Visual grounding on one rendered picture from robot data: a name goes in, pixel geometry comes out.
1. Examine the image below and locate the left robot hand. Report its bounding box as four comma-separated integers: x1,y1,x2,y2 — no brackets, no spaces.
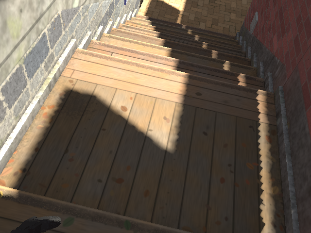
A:
11,216,61,233

